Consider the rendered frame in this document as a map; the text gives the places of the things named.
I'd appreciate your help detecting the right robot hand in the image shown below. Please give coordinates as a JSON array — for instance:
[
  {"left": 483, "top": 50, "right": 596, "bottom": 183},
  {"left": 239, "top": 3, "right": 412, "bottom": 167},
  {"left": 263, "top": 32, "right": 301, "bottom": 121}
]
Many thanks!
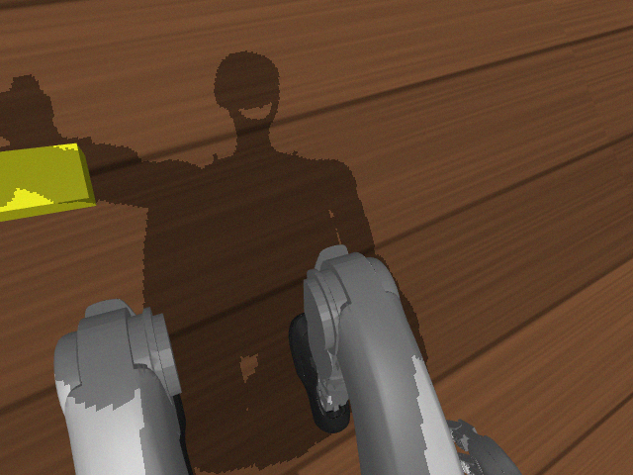
[{"left": 446, "top": 419, "right": 522, "bottom": 475}]

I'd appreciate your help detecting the carton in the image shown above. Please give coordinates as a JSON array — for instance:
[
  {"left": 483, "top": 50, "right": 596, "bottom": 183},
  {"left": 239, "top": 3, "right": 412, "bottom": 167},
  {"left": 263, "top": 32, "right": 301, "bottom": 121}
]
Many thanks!
[{"left": 0, "top": 143, "right": 97, "bottom": 222}]

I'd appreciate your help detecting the left robot foot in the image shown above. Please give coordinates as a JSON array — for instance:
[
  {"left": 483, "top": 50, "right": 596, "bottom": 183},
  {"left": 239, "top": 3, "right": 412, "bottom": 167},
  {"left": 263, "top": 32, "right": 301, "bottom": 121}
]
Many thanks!
[{"left": 173, "top": 394, "right": 193, "bottom": 475}]

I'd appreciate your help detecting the right robot foot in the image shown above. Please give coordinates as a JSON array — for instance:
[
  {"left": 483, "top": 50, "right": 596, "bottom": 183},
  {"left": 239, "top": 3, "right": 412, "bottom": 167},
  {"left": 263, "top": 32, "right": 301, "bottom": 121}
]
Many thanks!
[{"left": 289, "top": 313, "right": 350, "bottom": 433}]

